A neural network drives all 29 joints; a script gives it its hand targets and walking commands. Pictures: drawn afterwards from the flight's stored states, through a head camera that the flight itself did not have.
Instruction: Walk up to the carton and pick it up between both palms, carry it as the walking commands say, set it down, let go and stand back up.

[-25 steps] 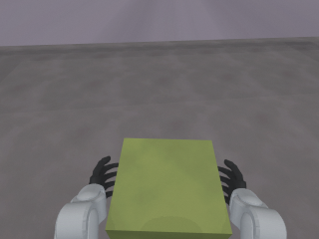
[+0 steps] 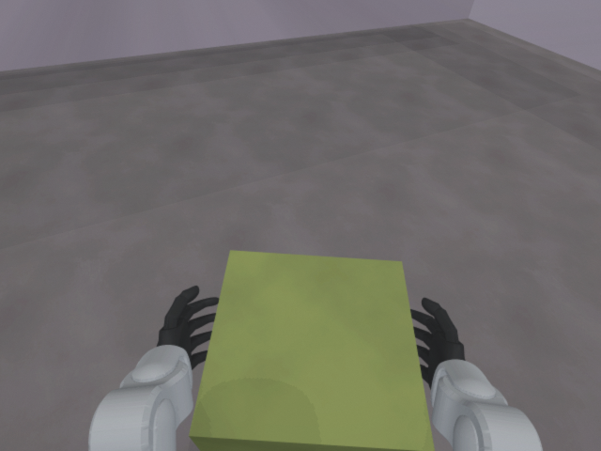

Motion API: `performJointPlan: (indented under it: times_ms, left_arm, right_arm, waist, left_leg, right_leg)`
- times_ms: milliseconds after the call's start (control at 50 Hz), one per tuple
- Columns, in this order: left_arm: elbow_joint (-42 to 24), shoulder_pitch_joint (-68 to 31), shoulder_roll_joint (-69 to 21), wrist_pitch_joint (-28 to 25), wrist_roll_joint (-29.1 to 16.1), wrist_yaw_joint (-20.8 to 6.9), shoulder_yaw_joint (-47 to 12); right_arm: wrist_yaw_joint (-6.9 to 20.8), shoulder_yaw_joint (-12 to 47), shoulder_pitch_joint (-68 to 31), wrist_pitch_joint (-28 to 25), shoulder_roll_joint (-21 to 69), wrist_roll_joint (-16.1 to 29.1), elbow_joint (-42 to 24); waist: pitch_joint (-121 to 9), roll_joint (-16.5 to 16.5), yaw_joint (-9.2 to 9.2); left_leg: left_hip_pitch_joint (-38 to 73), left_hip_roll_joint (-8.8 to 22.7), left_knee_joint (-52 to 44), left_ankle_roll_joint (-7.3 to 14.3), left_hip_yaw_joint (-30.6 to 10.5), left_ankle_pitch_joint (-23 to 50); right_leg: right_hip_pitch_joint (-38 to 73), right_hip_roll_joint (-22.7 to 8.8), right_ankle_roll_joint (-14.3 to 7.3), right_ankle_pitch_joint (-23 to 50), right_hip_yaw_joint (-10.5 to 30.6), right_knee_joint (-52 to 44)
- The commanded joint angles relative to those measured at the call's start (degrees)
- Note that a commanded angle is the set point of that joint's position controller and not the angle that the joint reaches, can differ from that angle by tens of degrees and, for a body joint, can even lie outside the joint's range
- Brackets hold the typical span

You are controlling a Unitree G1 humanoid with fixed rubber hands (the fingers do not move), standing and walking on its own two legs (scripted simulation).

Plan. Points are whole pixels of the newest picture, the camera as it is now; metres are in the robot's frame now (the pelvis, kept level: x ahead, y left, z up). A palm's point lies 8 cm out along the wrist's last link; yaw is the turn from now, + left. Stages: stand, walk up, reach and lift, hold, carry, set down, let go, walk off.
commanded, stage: carry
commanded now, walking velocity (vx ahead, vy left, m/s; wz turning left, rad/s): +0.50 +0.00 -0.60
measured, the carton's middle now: (307, 376) +0.25 +0.00 +0.01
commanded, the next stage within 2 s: none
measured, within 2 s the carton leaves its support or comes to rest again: neither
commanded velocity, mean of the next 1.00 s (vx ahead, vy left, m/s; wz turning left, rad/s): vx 0.50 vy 0.00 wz -0.60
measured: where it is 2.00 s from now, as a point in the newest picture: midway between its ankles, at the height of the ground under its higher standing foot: (422, 283)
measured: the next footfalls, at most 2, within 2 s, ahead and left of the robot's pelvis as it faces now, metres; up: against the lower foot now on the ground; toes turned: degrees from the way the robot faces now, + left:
right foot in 0.22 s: +0.27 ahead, -0.12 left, +0.00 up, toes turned -13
left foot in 0.70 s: +0.67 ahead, -0.05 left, +0.00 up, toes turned -16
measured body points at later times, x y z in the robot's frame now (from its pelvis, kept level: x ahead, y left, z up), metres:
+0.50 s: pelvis +0.29 -0.08 -0.01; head +0.33 -0.09 +0.44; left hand +0.57 +0.01 +0.06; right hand +0.50 -0.28 +0.06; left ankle +0.41 +0.08 -0.69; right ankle +0.24 -0.11 -0.75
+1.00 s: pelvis +0.59 -0.13 +0.00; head +0.61 -0.12 +0.45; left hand +0.88 -0.16 +0.08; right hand +0.69 -0.40 +0.09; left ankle +0.63 -0.04 -0.75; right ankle +0.59 -0.30 -0.70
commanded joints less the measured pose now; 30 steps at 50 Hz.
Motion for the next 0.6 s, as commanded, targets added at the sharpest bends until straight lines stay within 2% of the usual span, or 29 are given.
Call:
performJointPlan:
  times_ms: [0, 80, 140, 160, 180, 200, 220, 240, 260, 280, 300, 320, 340, 380, 420, 480, 580]
  left_arm:
    - [-5.66, -21.62, -43.37, -2.35, -14.94, -6.51, -37.44]
    - [-6.92, -21.04, -42.77, -2.1, -13.99, -5.68, -37.27]
    - [-7.34, -21.47, -42.83, -1.63, -13.84, -5.59, -36.92]
    - [-7.06, -21.3, -42.74, -1.48, -13.81, -5.62, -36.53]
    - [-6.52, -20.94, -42.82, -1.32, -13.86, -5.7, -36.13]
    - [-5.86, -19.48, -42.58, -1.16, -14.05, -5.8, -35.7]
    - [-5.07, -18.32, -41.78, -0.92, -13.98, -5.88, -35.31]
    - [-3.95, -19.7, -40.76, -0.68, -13.79, -6.06, -35.17]
    - [-6.56, -21.34, -42.53, -0.75, -16.5, -6.44, -37.44]
    - [-7.08, -22.15, -44.83, -1.18, -16.54, -6.79, -38.39]
    - [-6.3, -23.02, -48.12, -1.66, -16.36, -7.3, -39.16]
    - [-6.39, -23.62, -50.38, -2.38, -16.58, -7.88, -39.32]
    - [-6.84, -24.3, -51.96, -3.19, -16.98, -8.36, -39.75]
    - [-6.83, -22.85, -52.16, -4.24, -17.29, -8.71, -39.92]
    - [-7.46, -21.09, -51.05, -4.91, -17.37, -8.82, -39.96]
    - [-8.32, -18.05, -48.45, -5.33, -16.73, -8.46, -39.59]
    - [-10.48, -14.99, -43.55, -4.42, -15.51, -7.4, -38.37]
  right_arm:
    - [6.19, 35.58, -25.01, -1.92, 43.7, 16.31, -8.4]
    - [6.72, 35.48, -23.23, -1.24, 42.72, 16.24, -8.71]
    - [6.92, 35.36, -23.62, -0.68, 41.88, 15.88, -9.47]
    - [6.95, 35.32, -23.83, -0.47, 41.46, 15.79, -9.7]
    - [6.97, 35.26, -23.59, -0.2, 41.02, 15.74, -9.64]
    - [6.96, 34.9, -24.58, 0.02, 40.28, 15.83, -9.83]
    - [6.9, 34.31, -25.74, 0.3, 39.99, 15.94, -9.17]
    - [6.73, 34.68, -23.67, 0.93, 39.74, 14.98, -9.07]
    - [6.63, 33.48, -21.86, 0.77, 42.11, 15.85, -6.98]
    - [7.1, 33.61, -22.56, 0.24, 44.61, 16.64, -6.1]
    - [7.68, 34.42, -24.28, -0.48, 47.05, 16.99, -6.1]
    - [7.95, 34.95, -24.67, -1.18, 49.28, 16.87, -6.06]
    - [8.12, 35.89, -25.28, -2.04, 50.82, 16.78, -7.08]
    - [7.71, 35.98, -23.86, -3.22, 51.19, 16.03, -6.67]
    - [7.19, 36.41, -22.66, -3.96, 50.46, 15.64, -7.76]
    - [6.58, 36.91, -20.85, -4.14, 47.76, 14.58, -9.07]
    - [5.74, 38.1, -20.37, -2.53, 43.33, 13.77, -11.62]
  waist:
    - [-3.9, 9.79, -0.65]
    - [-3.72, 12.44, -0.98]
    - [-6.3, 14.35, -0.38]
    - [-7.86, 14.93, -0.04]
    - [-10.37, 13.66, 0.79]
    - [-13.79, 10.36, 2.45]
    - [-12.93, 4.78, 3.69]
    - [-14.84, -13.37, 1.25]
    - [-15.3, -7.72, 0.83]
    - [-14.56, -1.07, 0.61]
    - [-12.37, 2.91, 0.43]
    - [-11.48, 3.36, 0.45]
    - [-11.89, 1.56, 0.45]
    - [-11.6, -1.44, 0.5]
    - [-11.14, -2.37, 0.73]
    - [-9.51, -2.9, 1.03]
    - [-5.3, -6.15, 1.86]
  left_leg:
    - [11.11, 13.6, -9.14, 4.02, -6.05, 10.66]
    - [13.51, 12.37, -5.16, 1.92, 1.27, 23.75]
    - [15.7, 12.5, 3.75, 0.22, 4.5, 42.65]
    - [16.14, 12.41, 8.78, -0.48, 5.38, 46.64]
    - [14.29, 11.15, 17.3, -1.56, 6.87, 46.27]
    - [7.4, 8.83, 29.82, -3.12, 7.13, 37.52]
    - [-8.43, 6.41, 44.0, -4.19, 3.74, 17.57]
    - [-31.13, -2.97, 58.87, -5.08, -1.61, -17.23]
    - [-37.06, -1.45, 64.32, -4.02, -10.69, -20.46]
    - [-36.09, 1.25, 62.14, -3.18, -14.5, -15.86]
    - [-34.66, 3.56, 57.84, -3.49, -15.49, -12.11]
    - [-32.37, 5.06, 52.67, -3.73, -15.74, -10.2]
    - [-29.89, 5.53, 48.42, -3.99, -15.19, -8.5]
    - [-29.7, 4.22, 43.23, -4.28, -13.09, -5.37]
    - [-32.37, 3.42, 38.45, -4.48, -11.5, -0.38]
    - [-31.62, 2.01, 30.84, -4.88, -9.03, 5.9]
    - [-25.91, -1.49, 18.33, -3.41, -5.79, 8.93]
  right_leg:
    - [-6.4, -2.37, 0.66, 5.11, -1.18, -8.56]
    - [-3.01, 0.13, -0.77, 9.6, -5.95, -16.1]
    - [3.49, 4.51, -2.58, 8.47, -9.41, -18.21]
    - [6.83, 6.29, -3.07, 6.87, -10.52, -19.2]
    - [13.95, 8.0, -3.72, 7.27, -10.93, -22.64]
    - [25.5, 8.55, -4.3, 6.8, -8.35, -25.45]
    - [34.87, 0.03, -5.91, 0.12, 7.62, -26.69]
    - [47.16, -15.45, -14.73, 4.53, 40.36, -33.33]
    - [49.07, -17.39, -16.89, 15.45, 42.0, -33.91]
    - [43.84, -16.92, -15.66, 22.19, 36.42, -33.17]
    - [37.9, -15.62, -13.07, 27.26, 30.29, -33.22]
    - [34.56, -14.0, -11.9, 29.1, 25.48, -33.57]
    - [33.06, -12.87, -10.2, 29.9, 21.71, -34.22]
    - [32.42, -12.31, -8.53, 30.95, 20.06, -36.58]
    - [34.48, -11.14, -7.24, 33.71, 18.74, -38.04]
    - [34.97, -7.92, -5.11, 38.73, 14.67, -37.9]
    - [32.52, -5.54, -4.87, 44.27, 13.12, -36.34]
